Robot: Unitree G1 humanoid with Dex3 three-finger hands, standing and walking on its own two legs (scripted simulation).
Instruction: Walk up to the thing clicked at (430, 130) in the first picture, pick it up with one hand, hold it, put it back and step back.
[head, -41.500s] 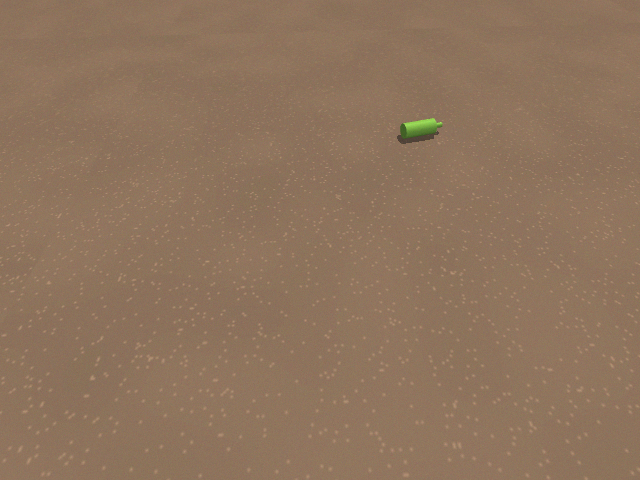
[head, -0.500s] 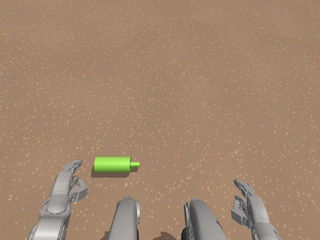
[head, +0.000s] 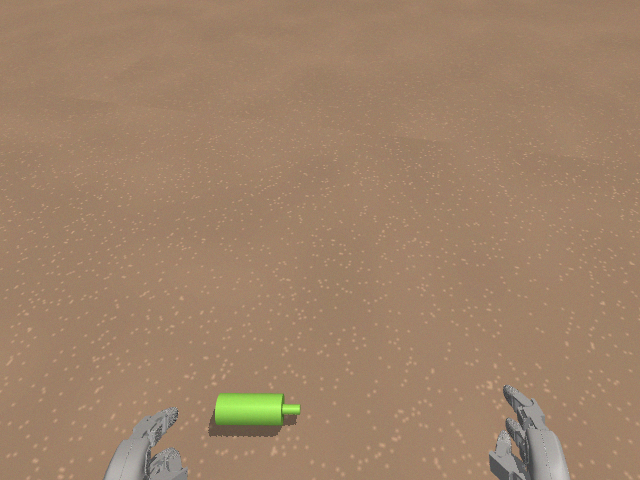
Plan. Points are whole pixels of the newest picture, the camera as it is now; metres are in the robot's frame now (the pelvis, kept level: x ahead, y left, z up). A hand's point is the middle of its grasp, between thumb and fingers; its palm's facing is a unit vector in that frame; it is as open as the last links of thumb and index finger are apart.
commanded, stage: home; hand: left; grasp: from above
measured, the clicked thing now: (259, 409) +0.46 +0.20 -0.67
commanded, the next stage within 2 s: stand in 1.90 s
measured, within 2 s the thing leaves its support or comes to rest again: neither
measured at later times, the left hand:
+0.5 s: hand (185, 472) +0.17 +0.18 -0.04, palm faces +0.05 -0.98 -0.20, open 7.4 cm
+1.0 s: hand (180, 477) +0.16 +0.18 -0.04, palm faces +0.05 -0.98 -0.20, open 7.4 cm
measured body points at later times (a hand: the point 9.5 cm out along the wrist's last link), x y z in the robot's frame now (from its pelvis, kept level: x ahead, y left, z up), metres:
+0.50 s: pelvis +0.00 +0.00 +0.00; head +0.02 +0.00 +0.45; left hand +0.16 +0.23 -0.03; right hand +0.16 -0.24 -0.06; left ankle +0.02 +0.13 -0.68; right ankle +0.00 -0.14 -0.68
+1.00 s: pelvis +0.00 +0.00 +0.00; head +0.01 +0.01 +0.45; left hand +0.16 +0.24 -0.03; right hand +0.16 -0.24 -0.06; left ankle +0.02 +0.13 -0.68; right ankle +0.00 -0.14 -0.68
